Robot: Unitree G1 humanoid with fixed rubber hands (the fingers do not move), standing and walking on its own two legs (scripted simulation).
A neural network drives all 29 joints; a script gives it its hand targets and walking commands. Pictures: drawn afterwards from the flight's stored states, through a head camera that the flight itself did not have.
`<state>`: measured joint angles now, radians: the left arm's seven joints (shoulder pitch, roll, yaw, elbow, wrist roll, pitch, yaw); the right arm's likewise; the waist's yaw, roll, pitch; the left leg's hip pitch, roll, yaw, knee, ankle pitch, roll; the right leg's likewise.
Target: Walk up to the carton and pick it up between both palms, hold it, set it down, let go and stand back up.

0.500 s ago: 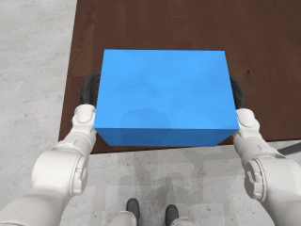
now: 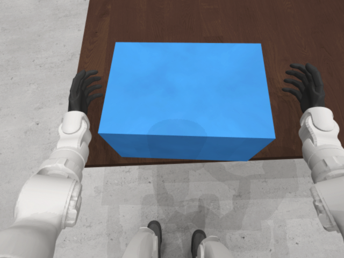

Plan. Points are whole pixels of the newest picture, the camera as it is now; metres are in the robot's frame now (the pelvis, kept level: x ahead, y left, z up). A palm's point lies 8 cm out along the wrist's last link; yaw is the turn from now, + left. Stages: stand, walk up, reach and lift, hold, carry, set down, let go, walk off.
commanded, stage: set down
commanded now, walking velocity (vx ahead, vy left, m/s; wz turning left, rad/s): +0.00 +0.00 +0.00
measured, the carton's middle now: (185, 105) +0.45 +0.02 +0.00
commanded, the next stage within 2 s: none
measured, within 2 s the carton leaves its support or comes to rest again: neither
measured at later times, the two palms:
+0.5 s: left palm (49, 67) +0.43 +0.25 +0.15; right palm out of the picture +0.43 -0.27 +0.16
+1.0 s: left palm (51, 116) +0.37 +0.27 +0.08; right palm (331, 117) +0.39 -0.24 +0.08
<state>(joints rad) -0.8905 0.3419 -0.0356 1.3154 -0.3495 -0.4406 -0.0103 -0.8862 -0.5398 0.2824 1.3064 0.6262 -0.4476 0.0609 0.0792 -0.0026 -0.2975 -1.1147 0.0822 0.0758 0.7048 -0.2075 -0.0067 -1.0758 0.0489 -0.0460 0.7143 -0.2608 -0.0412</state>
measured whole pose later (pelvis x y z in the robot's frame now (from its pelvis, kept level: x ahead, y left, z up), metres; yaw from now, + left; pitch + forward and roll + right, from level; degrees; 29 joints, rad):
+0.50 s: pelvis -0.02 +0.01 +0.03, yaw +0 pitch +22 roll -1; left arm -0.98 0.40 -0.13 1.10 -0.39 0.00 0.06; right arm -0.92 -0.59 0.09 1.16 0.50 -0.04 0.13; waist 0.03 -0.02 -0.27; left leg -0.82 0.06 0.08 0.57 -0.14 0.01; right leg -0.78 0.04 -0.04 0.58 -0.19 -0.03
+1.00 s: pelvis +0.01 +0.01 +0.04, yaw +3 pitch +16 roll -1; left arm -0.42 0.32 0.06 0.54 -0.19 0.06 0.01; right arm -0.43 -0.48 0.01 0.79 0.47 -0.17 0.09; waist 0.01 0.01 -0.14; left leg -0.60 0.05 0.04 0.46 -0.15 0.00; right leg -0.51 0.03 -0.08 0.41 -0.19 -0.03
